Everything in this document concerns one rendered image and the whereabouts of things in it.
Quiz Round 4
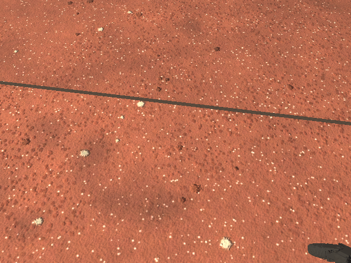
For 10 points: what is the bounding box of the right robot hand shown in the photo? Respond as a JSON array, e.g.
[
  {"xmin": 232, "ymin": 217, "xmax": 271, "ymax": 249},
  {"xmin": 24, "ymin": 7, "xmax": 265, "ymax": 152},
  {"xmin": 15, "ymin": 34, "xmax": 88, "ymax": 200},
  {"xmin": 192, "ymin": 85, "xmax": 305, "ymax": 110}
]
[{"xmin": 308, "ymin": 243, "xmax": 351, "ymax": 263}]

